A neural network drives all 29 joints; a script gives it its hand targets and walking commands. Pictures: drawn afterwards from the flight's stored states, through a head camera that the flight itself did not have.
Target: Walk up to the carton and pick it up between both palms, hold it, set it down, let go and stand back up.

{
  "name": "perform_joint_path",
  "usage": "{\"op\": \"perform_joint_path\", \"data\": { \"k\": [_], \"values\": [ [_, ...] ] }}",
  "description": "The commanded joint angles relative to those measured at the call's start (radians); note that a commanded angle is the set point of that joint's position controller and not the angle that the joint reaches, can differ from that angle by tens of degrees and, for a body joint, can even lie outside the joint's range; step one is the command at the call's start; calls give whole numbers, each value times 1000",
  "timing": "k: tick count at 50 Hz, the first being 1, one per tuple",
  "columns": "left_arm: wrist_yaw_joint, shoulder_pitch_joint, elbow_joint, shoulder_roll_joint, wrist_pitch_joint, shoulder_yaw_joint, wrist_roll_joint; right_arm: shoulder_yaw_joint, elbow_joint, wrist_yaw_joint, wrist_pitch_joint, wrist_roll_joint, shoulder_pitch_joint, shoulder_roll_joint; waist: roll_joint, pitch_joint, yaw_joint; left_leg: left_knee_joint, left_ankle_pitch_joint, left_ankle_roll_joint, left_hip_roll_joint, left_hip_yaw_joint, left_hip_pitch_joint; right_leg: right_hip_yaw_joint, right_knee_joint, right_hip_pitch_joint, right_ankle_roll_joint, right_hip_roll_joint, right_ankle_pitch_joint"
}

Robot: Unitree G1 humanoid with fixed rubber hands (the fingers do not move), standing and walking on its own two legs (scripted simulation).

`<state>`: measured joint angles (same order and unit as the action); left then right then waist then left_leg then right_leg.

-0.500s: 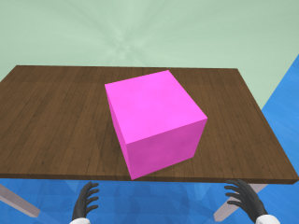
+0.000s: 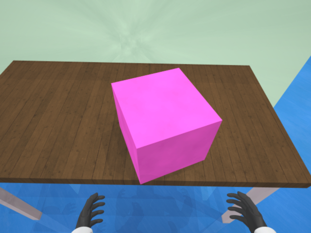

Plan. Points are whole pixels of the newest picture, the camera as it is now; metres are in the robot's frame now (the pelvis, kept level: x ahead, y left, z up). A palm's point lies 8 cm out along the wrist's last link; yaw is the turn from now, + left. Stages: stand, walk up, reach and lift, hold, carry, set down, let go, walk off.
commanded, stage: let go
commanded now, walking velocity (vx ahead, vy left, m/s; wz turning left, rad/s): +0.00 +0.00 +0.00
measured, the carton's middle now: (160, 123) +0.41 +0.00 +0.02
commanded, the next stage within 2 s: stand in 0.44 s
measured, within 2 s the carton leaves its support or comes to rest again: neither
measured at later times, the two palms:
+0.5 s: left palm (77, 224) +0.16 +0.22 -0.09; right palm (246, 229) +0.14 -0.22 -0.09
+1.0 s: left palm out of the picture +0.06 +0.30 -0.13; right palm out of the picture +0.08 -0.29 -0.10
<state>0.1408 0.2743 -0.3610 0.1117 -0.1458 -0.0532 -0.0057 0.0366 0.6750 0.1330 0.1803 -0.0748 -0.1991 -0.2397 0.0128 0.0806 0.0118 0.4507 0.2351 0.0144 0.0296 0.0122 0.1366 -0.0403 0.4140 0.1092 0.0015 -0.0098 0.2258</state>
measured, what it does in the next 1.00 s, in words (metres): stands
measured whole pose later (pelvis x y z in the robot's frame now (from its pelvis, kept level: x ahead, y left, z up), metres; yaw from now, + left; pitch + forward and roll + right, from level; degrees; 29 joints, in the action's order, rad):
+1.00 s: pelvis +0.01 +0.01 +0.00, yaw +1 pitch -4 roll -1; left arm -0.01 0.15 -1.16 0.33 0.02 0.03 -0.03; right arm 0.00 1.04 -0.01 0.03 0.02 -0.22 -0.34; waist 0.01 0.00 0.02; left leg 0.43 0.24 0.00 0.01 0.00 0.12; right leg -0.05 0.39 0.09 0.02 -0.02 0.23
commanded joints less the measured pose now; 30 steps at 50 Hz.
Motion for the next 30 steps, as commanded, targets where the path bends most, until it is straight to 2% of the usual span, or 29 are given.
{"op": "perform_joint_path", "data": {
  "k": [1,3,4,8,9,10,11,13,14,15,17,19,20,21,23,24,25,26,27,30],
  "values": [
    [0,-95,199,81,57,28,1,68,-156,-18,66,1,103,-166,10,-142,0,-69,-172,26,-14,5,-53,3,-88,36,-42,-4,-147],
    [-13,-101,131,86,54,27,-4,64,-107,-28,65,15,100,-152,8,-129,-15,-67,-165,28,-16,7,-58,5,-92,41,-41,-6,-145],
    [-9,-111,147,91,58,33,-5,62,-110,-30,71,14,104,-149,-8,-140,-9,-66,-171,28,-14,9,-52,3,-86,33,-42,-4,-150],
    [-27,-116,99,111,60,44,-2,61,-79,-49,77,40,110,-133,5,-123,-16,-63,-183,32,-18,14,-58,7,-93,35,-37,-5,-160],
    [-21,-130,128,112,63,45,-2,65,-84,-48,83,33,113,-138,-16,-142,-9,-67,-178,35,-14,12,-62,1,-85,30,-41,0,-150],
    [-32,-126,80,112,55,40,-4,62,-59,-54,79,45,111,-132,-7,-119,-21,-64,-175,37,-16,14,-63,6,-92,34,-41,-3,-148],
    [-25,-127,122,109,63,41,-2,70,-88,-51,89,41,124,-142,-19,-134,-11,-67,-192,40,-11,11,-64,-6,-83,31,-43,3,-160],
    [-38,-125,59,116,52,50,-4,56,-53,-59,85,51,115,-117,0,-118,-14,-66,-183,32,-16,17,-61,5,-92,25,-40,-1,-158],
    [-30,-132,113,109,62,46,0,60,-70,-53,95,41,129,-132,-15,-149,-5,-66,-206,36,-12,14,-73,-4,-83,26,-44,7,-169],
    [-42,-129,44,119,53,48,1,56,-44,-64,84,56,122,-123,7,-121,-18,-65,-193,35,-15,20,-69,2,-90,25,-37,0,-159],
    [-51,-141,32,130,56,54,1,51,-32,-72,87,67,127,-105,16,-111,-16,-68,-186,28,-19,24,-60,4,-91,20,-33,-1,-161],
    [-48,-154,51,125,60,55,-1,53,-32,-69,95,63,137,-114,-14,-131,-9,-67,-208,36,-14,22,-75,-5,-84,22,-39,5,-171],
    [-61,-152,-4,136,53,60,-4,48,0,-77,87,75,128,-100,0,-110,-21,-67,-199,34,-16,24,-62,4,-91,8,-37,-1,-169],
    [-60,-158,4,143,55,66,-3,51,-9,-80,93,79,136,-97,-2,-116,-10,-68,-202,34,-15,26,-58,1,-85,8,-36,0,-170],
    [-62,-169,5,142,59,62,-4,53,5,-82,96,80,139,-97,-7,-125,-12,-70,-206,37,-13,26,-62,-1,-83,1,-37,1,-172],
    [-85,-117,-180,370,121,138,-25,65,88,-120,-10,98,9,-273,68,-185,10,-48,-351,-21,85,-76,49,67,31,-19,-39,-91,-174],
    [-98,-87,-209,359,143,136,-16,72,76,-128,-53,94,24,-271,66,-214,7,-20,-354,-40,99,-69,-4,69,20,-22,-35,-99,-174],
    [-107,-101,-247,345,158,130,-21,66,74,-128,-77,97,42,-258,33,-192,14,-12,-355,-45,96,-72,1,80,15,6,-29,-101,-167],
    [-114,-115,-280,332,168,127,-24,65,82,-132,-85,90,26,-256,34,-176,1,-23,-315,-46,90,-72,34,84,10,1,-26,-104,-151],
    [-128,-172,-374,345,183,125,-28,55,111,-131,-91,92,55,-253,-12,-134,9,-40,-251,-46,78,-84,44,98,-19,44,-28,-111,-121]
  ]
}}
